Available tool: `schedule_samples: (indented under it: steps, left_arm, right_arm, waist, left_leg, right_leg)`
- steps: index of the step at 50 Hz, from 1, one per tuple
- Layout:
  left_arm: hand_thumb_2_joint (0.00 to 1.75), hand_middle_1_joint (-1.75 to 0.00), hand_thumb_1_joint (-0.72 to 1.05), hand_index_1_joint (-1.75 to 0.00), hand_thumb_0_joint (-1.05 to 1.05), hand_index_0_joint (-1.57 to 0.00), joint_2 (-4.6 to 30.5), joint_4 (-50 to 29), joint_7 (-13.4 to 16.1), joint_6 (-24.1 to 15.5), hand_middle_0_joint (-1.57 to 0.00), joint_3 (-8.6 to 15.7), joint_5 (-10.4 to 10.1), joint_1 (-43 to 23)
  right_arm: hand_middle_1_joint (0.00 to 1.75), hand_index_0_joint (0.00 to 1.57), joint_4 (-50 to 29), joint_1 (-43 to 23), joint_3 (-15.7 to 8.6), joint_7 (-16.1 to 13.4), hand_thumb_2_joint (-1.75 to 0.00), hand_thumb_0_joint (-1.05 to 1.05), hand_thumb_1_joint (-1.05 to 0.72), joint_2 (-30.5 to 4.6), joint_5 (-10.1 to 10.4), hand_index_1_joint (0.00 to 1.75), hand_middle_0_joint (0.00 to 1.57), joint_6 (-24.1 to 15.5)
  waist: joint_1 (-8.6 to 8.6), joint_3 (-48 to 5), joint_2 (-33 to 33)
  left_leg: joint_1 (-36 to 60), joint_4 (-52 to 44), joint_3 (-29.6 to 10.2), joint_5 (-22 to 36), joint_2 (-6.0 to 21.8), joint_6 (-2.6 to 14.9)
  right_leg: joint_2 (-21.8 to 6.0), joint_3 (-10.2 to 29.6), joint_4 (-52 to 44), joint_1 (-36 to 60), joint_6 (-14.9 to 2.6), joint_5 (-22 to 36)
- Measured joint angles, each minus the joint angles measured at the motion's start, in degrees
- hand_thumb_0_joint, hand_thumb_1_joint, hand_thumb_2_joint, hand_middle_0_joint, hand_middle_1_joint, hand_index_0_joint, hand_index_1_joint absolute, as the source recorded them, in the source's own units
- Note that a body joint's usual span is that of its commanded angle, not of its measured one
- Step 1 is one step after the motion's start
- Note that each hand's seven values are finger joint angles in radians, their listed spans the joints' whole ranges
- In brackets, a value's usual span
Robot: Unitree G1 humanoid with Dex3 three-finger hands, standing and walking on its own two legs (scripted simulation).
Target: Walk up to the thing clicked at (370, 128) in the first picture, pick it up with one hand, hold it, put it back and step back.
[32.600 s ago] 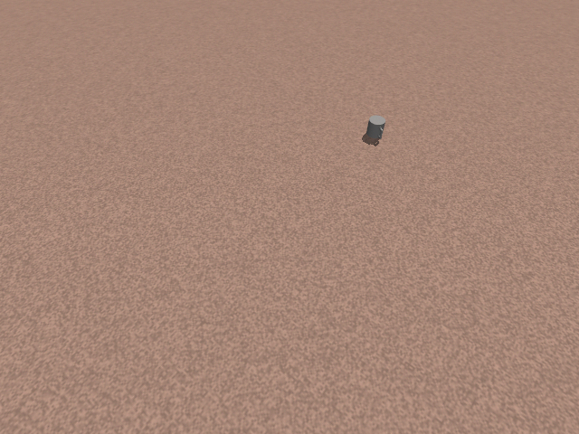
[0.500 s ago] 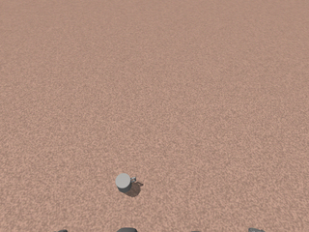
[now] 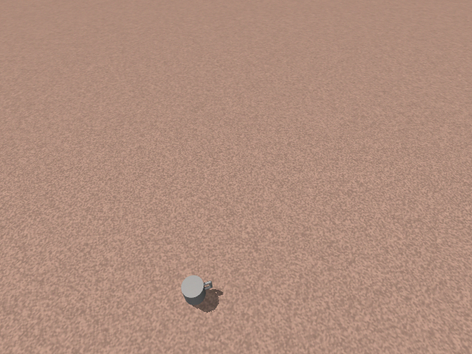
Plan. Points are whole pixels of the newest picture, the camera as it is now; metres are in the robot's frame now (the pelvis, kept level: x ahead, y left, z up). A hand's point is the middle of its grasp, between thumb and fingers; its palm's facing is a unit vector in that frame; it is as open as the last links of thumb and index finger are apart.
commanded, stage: stand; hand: left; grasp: from above
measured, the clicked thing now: (197, 288) +0.48 +0.20 -0.73
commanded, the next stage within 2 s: step back in 1.62 s
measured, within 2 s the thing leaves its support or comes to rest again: neither
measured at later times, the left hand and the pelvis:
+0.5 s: hand out of the picture +0.07 +0.23 -0.16, palm faces +0.03 -0.94 -0.33, open 7.4 cm; pelvis +0.01 -0.01 +0.00, yaw +0 degrees
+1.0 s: hand out of the picture +0.08 +0.23 -0.15, palm faces +0.03 -0.94 -0.34, open 7.4 cm; pelvis +0.02 -0.01 +0.00, yaw +0 degrees
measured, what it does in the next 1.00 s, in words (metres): stands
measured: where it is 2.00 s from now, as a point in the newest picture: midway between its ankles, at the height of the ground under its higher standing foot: outside the picture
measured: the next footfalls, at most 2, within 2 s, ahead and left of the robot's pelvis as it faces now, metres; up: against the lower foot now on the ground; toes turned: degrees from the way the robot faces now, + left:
none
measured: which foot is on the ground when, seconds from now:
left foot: down 0.00-1.00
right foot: down 0.00-1.00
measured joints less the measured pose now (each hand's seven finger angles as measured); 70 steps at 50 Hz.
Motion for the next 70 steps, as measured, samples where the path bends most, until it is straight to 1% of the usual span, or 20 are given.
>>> schedule_samples:
  steps: [17,35,58,70]
  left_arm:
    - [0.9,-0.3,0.9,-0.3,0.0,-0.2,0.7,1.2,-0.8,0.1,-0.2,0.1,-0.5,-2.2]
    - [0.9,-0.3,0.9,-0.3,0.0,-0.2,0.7,1.3,-1.0,-0.2,-0.2,-0.1,-0.9,-4.1]
    - [0.9,-0.3,0.9,-0.3,0.0,-0.2,1.4,1.2,-1.5,-0.3,-0.2,-0.3,-1.0,-3.7]
    - [0.9,-0.3,0.9,-0.3,0.0,-0.2,1.7,0.8,-1.6,-0.4,-0.2,-0.7,-1.0,-3.3]
  right_arm:
    - [0.3,0.2,1.6,0.8,1.0,0.0,-0.9,0.0,-0.91,-1.2,0.1,0.3,0.2,0.0]
    - [0.3,0.2,1.3,-1.8,1.8,-0.1,-0.9,0.0,-0.91,-1.6,0.3,0.3,0.2,-0.5]
    - [0.3,0.2,1.7,-2.3,2.1,0.2,-0.9,0.0,-0.91,-2.2,0.4,0.3,0.2,-0.6]
    - [0.3,0.2,1.9,-1.8,2.1,0.5,-0.9,0.0,-0.91,-2.3,0.4,0.3,0.2,-0.5]
  waist:
    - [-0.43,0.6,-0.4]
    - [-0.32,0.3,0.0]
    - [-0.17,0.1,-0.3]
    - [-0.46,-0.1,-0.3]
  left_leg:
    - [0.2,-1.5,-0.5,0.4,0.8,-0.78]
    - [0.9,-3.0,-0.7,0.5,1.1,-1.06]
    - [1.3,-4.0,-0.7,0.9,1.2,-1.29]
    - [1.0,-4.2,-0.8,1.2,1.4,-1.48]
  right_leg:
    - [0.8,-0.5,-1.2,0.1,-0.78,0.2]
    - [1.0,-0.8,-2.4,0.8,-0.98,0.0]
    - [1.1,-0.8,-2.6,0.8,-1.23,0.0]
    - [1.3,-0.9,-2.8,0.5,-1.44,0.2]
